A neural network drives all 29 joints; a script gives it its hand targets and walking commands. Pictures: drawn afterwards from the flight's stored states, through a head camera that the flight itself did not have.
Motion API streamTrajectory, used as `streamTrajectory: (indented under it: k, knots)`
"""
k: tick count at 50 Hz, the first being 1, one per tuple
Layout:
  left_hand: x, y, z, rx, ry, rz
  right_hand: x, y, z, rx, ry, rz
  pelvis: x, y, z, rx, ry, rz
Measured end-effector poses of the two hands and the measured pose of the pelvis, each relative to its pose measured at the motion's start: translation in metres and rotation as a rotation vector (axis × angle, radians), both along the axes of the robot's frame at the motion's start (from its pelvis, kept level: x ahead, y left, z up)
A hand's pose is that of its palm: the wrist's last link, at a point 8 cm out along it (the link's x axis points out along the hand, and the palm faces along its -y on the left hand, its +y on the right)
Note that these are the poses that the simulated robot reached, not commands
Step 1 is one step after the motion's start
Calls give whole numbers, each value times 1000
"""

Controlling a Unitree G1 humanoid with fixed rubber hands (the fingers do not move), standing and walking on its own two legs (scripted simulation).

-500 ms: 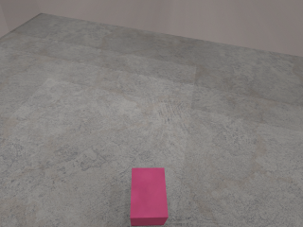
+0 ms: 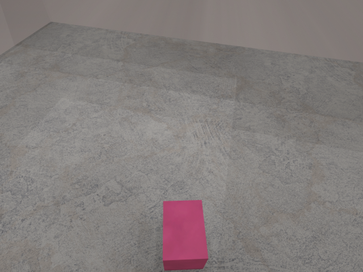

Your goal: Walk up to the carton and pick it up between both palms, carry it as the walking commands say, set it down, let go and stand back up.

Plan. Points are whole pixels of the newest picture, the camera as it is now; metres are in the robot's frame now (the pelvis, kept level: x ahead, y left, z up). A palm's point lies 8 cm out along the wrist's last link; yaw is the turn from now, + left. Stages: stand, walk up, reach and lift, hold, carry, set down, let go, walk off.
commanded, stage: walk up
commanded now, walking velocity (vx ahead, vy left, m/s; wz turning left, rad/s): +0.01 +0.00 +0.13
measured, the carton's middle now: (183, 235) +0.41 -0.03 -0.66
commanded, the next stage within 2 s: stand in 0.96 s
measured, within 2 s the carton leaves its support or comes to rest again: neither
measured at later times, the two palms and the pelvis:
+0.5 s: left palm out of the picture -0.03 +0.23 -0.13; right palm out of the picture +0.02 -0.26 -0.14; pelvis -0.03 -0.02 +0.00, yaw +0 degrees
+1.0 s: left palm out of the picture -0.05 +0.22 -0.14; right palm out of the picture -0.05 -0.22 -0.13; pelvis -0.05 -0.01 +0.01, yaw +1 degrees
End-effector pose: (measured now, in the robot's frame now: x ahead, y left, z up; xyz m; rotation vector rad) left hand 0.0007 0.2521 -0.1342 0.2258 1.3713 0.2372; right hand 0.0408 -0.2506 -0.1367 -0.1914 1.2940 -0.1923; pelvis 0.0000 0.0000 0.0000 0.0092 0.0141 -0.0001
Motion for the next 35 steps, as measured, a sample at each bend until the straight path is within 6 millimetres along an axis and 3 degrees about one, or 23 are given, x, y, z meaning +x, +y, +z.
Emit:
streamTrajectory:
  k: [5, 13, 16, 20, 23, 27, 35]
  knots:
    - [-14, 8, -17, -53, 44, 19, 16, 19, 1, -16, -48, 28, 1, 16, -6, -3, -16, 18]
    - [-2, 4, -6, -87, 10, 0, -6, 40, 9, 8, -24, 11, -9, 20, 7, -7, -29, 3]
    - [-1, 4, -2, -63, -8, 2, -12, 35, 5, 17, -20, 5, -16, 15, 6, -13, -29, 3]
    - [-8, 1, 0, -19, -27, 2, -18, 14, -1, 13, -23, 1, -27, 0, 2, -13, -27, 3]
    - [-22, -12, 1, -7, -25, -9, -21, -1, -8, 25, -21, 3, -32, -12, -2, -3, -36, 2]
    - [-36, -31, 9, -35, -19, 8, -31, -13, -1, 30, 2, 0, -35, -18, 7, 8, -35, -1]
    - [-37, -44, -1, -91, -21, 34, -65, -9, 0, 12, 63, -15, -37, -16, 7, -22, -22, 27]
